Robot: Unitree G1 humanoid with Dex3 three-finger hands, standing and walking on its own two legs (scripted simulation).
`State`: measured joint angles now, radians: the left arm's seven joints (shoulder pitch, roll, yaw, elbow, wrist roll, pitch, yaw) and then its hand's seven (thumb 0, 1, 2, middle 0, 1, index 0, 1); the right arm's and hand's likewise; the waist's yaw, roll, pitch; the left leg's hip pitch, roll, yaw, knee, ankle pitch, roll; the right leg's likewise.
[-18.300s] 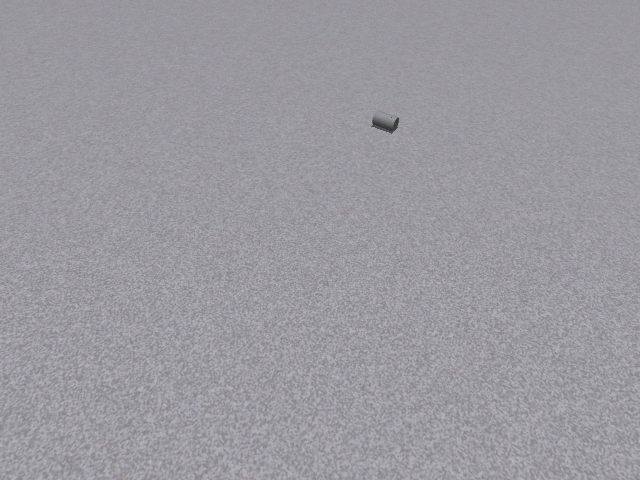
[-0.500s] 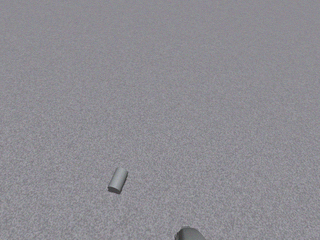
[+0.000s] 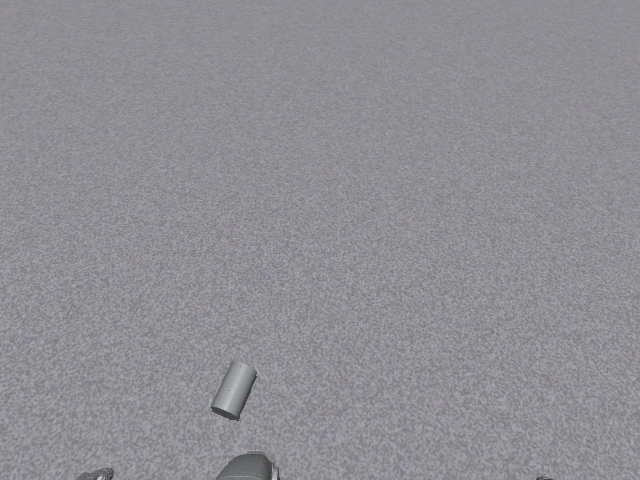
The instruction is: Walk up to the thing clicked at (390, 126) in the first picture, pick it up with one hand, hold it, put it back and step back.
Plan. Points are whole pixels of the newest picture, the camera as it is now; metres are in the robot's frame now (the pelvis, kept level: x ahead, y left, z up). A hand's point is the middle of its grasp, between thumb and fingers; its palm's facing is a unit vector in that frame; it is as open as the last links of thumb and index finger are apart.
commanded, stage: walk up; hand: left
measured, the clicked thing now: (234, 389) +0.42 +0.24 -0.72
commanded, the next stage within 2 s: none
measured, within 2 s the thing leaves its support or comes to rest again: neither
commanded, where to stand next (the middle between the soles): +0.04 +0.00 m, yaw +1 degrees
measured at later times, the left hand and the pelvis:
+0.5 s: hand out of the picture +0.01 +0.25 -0.14, palm faces +0.00 -0.89 -0.46, open 7.4 cm; pelvis -0.02 -0.03 +0.00, yaw +0 degrees
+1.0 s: hand out of the picture +0.02 +0.24 -0.14, palm faces +0.04 -0.93 -0.35, open 7.4 cm; pelvis -0.05 -0.01 +0.00, yaw +3 degrees
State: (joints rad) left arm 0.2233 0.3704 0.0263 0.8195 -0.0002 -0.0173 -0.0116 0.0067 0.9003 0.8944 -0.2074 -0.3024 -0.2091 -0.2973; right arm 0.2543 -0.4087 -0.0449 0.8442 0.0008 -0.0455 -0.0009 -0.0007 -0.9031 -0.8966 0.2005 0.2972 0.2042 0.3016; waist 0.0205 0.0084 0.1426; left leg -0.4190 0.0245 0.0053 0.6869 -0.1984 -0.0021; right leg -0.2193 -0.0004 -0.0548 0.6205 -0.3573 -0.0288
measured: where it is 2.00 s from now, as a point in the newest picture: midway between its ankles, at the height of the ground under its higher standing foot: outside the picture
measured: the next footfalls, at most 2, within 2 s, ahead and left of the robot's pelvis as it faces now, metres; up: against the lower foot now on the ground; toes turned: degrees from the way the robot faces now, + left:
left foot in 0.02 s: +0.13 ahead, +0.12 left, +0.00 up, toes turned +1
right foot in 0.34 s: +0.01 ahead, -0.14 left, +0.00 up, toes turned -2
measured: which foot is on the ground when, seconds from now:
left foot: up 0.00-0.00, down 0.02-0.38, up 0.40-0.62, down 0.64-1.00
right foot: down 0.00-0.06, up 0.08-0.32, down 0.34-1.00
